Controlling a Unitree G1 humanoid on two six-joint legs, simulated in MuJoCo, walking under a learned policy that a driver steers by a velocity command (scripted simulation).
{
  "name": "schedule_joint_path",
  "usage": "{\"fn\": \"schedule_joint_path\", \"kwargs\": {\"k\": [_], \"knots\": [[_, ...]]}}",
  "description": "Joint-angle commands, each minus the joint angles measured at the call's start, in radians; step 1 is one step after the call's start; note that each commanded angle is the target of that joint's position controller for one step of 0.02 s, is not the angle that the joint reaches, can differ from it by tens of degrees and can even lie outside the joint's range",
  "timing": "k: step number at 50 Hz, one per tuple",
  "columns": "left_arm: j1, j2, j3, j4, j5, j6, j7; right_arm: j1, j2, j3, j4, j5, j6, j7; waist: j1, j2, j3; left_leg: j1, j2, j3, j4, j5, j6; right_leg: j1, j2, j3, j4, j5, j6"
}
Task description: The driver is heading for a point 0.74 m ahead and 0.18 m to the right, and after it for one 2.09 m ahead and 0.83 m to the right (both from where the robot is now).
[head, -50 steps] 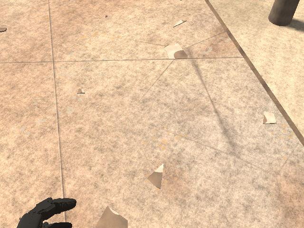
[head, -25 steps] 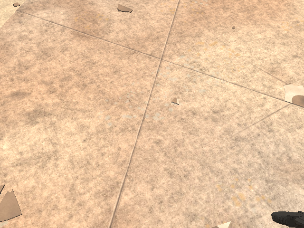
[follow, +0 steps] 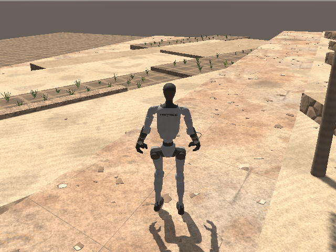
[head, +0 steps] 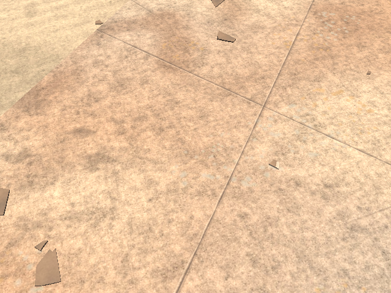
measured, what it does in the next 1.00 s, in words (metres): walks ahead: left foot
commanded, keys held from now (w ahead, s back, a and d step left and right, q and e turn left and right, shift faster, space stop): no key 0.32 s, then w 0.48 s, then w+e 0.20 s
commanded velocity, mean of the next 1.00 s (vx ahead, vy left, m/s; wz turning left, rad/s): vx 0.23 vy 0.00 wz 0.02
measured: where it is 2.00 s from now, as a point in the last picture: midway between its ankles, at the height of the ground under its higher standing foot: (240, 214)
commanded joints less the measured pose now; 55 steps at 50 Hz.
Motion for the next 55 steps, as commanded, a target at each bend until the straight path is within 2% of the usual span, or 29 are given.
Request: {"fn": "schedule_joint_path", "kwargs": {"k": [1,4,8,10,12,13,14,15,17,19,21,24,26,27,28,29,30,32,33,36,42,47,49,50,51,52,53,54,55], "knots": [[-0.049,0.16,0.037,-0.091,0.018,-0.022,0.005,0.017,-0.173,-0.054,-0.063,-0.004,-0.026,-0.007,-0.002,-0.225,-0.063,-0.055,0.036,0.014,0.323,-0.266,-0.052,0.047,-0.363,0.388,-0.269,0.226,-0.271],[-0.076,0.118,0.023,-0.081,-0.025,-0.026,0.012,0.06,-0.108,-0.046,-0.012,0.0,-0.003,-0.014,-0.014,-0.164,-0.057,-0.086,0.054,0.002,0.442,-0.19,-0.1,0.116,-0.271,0.247,-0.21,0.32,-0.21],[-0.049,0.105,0.019,-0.058,-0.023,-0.004,0.007,0.008,-0.016,-0.006,-0.014,0.005,-0.005,-0.006,0.02,-0.221,-0.089,0.044,0.108,0.124,0.138,-0.167,-0.122,0.173,-0.195,0.138,-0.164,0.423,-0.188],[-0.012,0.127,0.024,-0.043,-0.028,0.008,0.007,0.01,-0.031,-0.01,-0.002,0.015,-0.007,-0.003,0.033,-0.236,-0.102,0.113,0.106,0.152,-0.037,-0.092,-0.114,0.2,-0.202,0.159,-0.143,0.427,-0.195],[0.013,0.119,0.019,-0.027,-0.04,0.007,0.005,0.048,-0.048,-0.013,0.03,0.008,-0.008,-0.001,0.014,-0.207,-0.091,0.244,0.108,0.152,-0.283,0.142,-0.078,0.159,-0.186,0.157,-0.135,0.392,-0.153],[0.039,0.112,0.014,-0.02,-0.033,-0.007,0.0,0.049,-0.088,-0.017,0.026,-0.001,-0.008,-0.006,0.023,-0.157,-0.107,0.33,0.16,0.091,-0.28,0.246,-0.049,0.105,-0.178,0.153,-0.136,0.329,-0.106],[0.058,0.105,0.009,-0.024,-0.01,-0.026,-0.012,0.057,-0.153,-0.029,0.024,-0.009,-0.005,-0.015,0.056,-0.029,-0.136,0.397,0.235,0.035,-0.186,0.45,-0.01,0.047,-0.127,0.094,-0.102,0.254,-0.061],[0.045,0.076,0.003,-0.018,-0.009,-0.035,-0.013,0.051,-0.123,-0.026,0.05,-0.013,-0.006,-0.007,0.054,0.072,-0.148,0.302,0.217,0.046,-0.167,0.285,0.031,0.1,-0.064,0.011,-0.116,0.12,-0.011],[-0.033,0.083,0.003,-0.012,-0.008,-0.029,-0.007,0.045,-0.048,-0.005,0.058,-0.022,-0.015,0.001,0.016,0.026,-0.109,0.223,0.193,0.044,-0.219,0.052,0.028,0.122,-0.039,-0.023,-0.079,0.026,0.021],[-0.033,0.076,0.004,-0.01,-0.02,-0.011,0.005,0.063,-0.095,-0.016,0.07,-0.012,-0.022,-0.004,0.004,0.077,-0.017,0.155,0.196,0.003,-0.274,-0.273,0.055,0.038,0.013,-0.079,-0.002,-0.169,0.012],[-0.048,0.071,0.008,-0.022,-0.038,-0.023,0.008,0.122,-0.136,-0.023,0.08,-0.006,-0.034,-0.008,-0.023,0.171,0.073,0.125,0.303,-0.164,-0.387,-0.514,0.127,-0.092,0.033,-0.113,0.137,-0.212,-0.002],[-0.034,0.069,0.016,-0.03,-0.059,-0.064,-0.008,0.118,-0.129,-0.02,0.091,0.012,-0.057,-0.013,-0.007,0.206,0.128,0.119,0.39,-0.271,-0.421,-0.458,0.185,-0.145,-0.032,-0.054,0.197,-0.23,-0.059],[0.062,0.055,0.018,0.014,-0.061,-0.083,-0.024,0.045,-0.111,-0.013,0.075,0.027,-0.06,-0.009,0.058,0.155,0.097,0.052,0.327,-0.162,-0.374,-0.347,0.141,0.066,-0.017,-0.084,-0.015,-0.126,-0.092],[0.132,0.068,0.028,0.054,-0.051,-0.085,-0.027,0.03,-0.091,-0.009,0.069,0.022,-0.062,-0.007,0.084,0.113,0.06,0.004,0.277,-0.097,-0.302,-0.272,0.112,0.204,0.003,-0.085,-0.054,-0.028,-0.082],[0.222,0.102,0.039,0.081,-0.045,-0.087,-0.026,0.011,-0.043,0.005,0.056,0.012,-0.069,-0.006,0.111,0.013,0.019,-0.059,0.213,-0.007,-0.127,-0.181,0.07,0.313,-0.075,0.037,-0.117,-0.059,-0.094],[0.306,0.209,0.063,0.092,-0.039,-0.091,-0.029,-0.006,0.005,0.016,0.013,0.013,-0.082,-0.009,0.119,-0.266,-0.004,-0.224,0.085,0.152,0.189,-0.172,-0.006,0.405,-0.27,0.414,-0.292,-0.28,-0.195],[0.318,0.215,0.06,0.087,-0.029,-0.099,-0.039,-0.017,-0.064,-0.003,-0.008,0.032,-0.098,-0.016,0.122,-0.3,0.025,-0.35,0.087,0.098,0.395,-0.299,-0.009,0.394,-0.407,0.683,-0.396,-0.366,-0.301],[0.224,0.136,0.034,0.06,-0.032,-0.104,-0.028,0.026,-0.079,-0.012,0.028,0.041,-0.121,0.0,0.067,-0.164,0.083,-0.425,0.179,0.073,0.51,-0.137,0.03,0.373,-0.354,0.522,-0.385,-0.351,-0.267],[0.203,0.138,0.033,0.057,-0.032,-0.101,-0.024,0.021,-0.068,-0.013,0.035,0.032,-0.129,0.006,0.059,-0.135,0.08,-0.441,0.204,0.091,0.492,-0.06,0.039,0.379,-0.326,0.445,-0.393,-0.277,-0.24],[0.218,0.104,0.017,0.06,-0.029,-0.09,-0.017,-0.013,-0.037,-0.011,0.04,0.016,-0.131,0.029,0.065,-0.132,0.046,-0.374,0.226,0.141,0.386,0.091,0.019,0.362,-0.242,0.242,-0.418,0.014,-0.2],[0.281,0.147,0.022,0.089,-0.039,-0.066,0.003,-0.188,0.014,0.015,-0.019,0.018,-0.139,0.052,0.107,-0.119,0.071,-0.224,0.177,0.202,0.029,0.297,-0.046,0.253,-0.202,0.085,-0.434,0.202,-0.201],[0.286,0.175,0.039,0.103,-0.057,-0.054,0.013,-0.222,-0.045,0.001,-0.04,0.024,-0.156,0.066,0.061,-0.13,0.091,-0.127,0.157,0.154,-0.092,0.303,-0.016,0.286,-0.27,0.14,-0.384,0.253,-0.18],[0.262,0.191,0.047,0.099,-0.053,-0.047,0.014,-0.135,-0.088,-0.018,-0.019,0.023,-0.16,0.058,-0.002,-0.148,0.028,0.022,0.129,0.172,-0.116,0.245,0.016,0.301,-0.261,0.131,-0.267,0.464,-0.154],[0.257,0.179,0.043,0.096,-0.046,-0.043,0.013,0.001,-0.125,-0.04,0.021,0.023,-0.158,0.046,-0.072,-0.138,-0.067,0.219,0.113,0.193,-0.132,0.235,0.042,0.261,-0.21,0.094,-0.103,0.569,-0.127],[0.247,0.137,0.027,0.071,-0.03,-0.042,0.013,0.185,-0.173,-0.057,0.055,0.013,-0.154,0.032,-0.153,-0.099,-0.221,0.521,0.233,0.082,-0.085,0.183,0.089,0.093,-0.157,0.068,0.163,0.411,-0.09],[0.388,-0.017,-0.014,0.041,-0.037,-0.053,0.012,0.269,-0.272,-0.076,0.077,-0.01,-0.145,0.032,-0.089,0.201,-0.405,0.863,0.51,-0.37,-0.165,-0.082,0.225,-0.26,0.008,0.004,0.547,-0.159,-0.024],[0.377,0.058,0.002,0.055,-0.07,-0.063,0.011,0.256,-0.179,-0.051,0.074,-0.009,-0.146,0.039,-0.102,0.238,-0.404,0.786,0.54,-0.591,-0.344,-0.291,0.238,-0.36,0.002,0.109,0.708,-0.319,-0.024],[0.273,0.136,0.029,0.03,-0.094,-0.063,0.012,0.173,-0.12,-0.032,0.077,0.002,-0.147,0.037,-0.087,0.169,-0.218,0.644,0.51,-0.435,-0.369,-0.303,0.191,-0.433,-0.049,0.097,0.759,-0.241,-0.03],[0.214,0.138,0.031,0.017,-0.087,-0.061,0.016,0.109,-0.089,-0.023,0.077,0.005,-0.148,0.036,-0.062,0.101,-0.128,0.515,0.477,-0.289,-0.375,-0.172,0.17,-0.419,-0.094,0.065,0.74,-0.16,-0.033]]}}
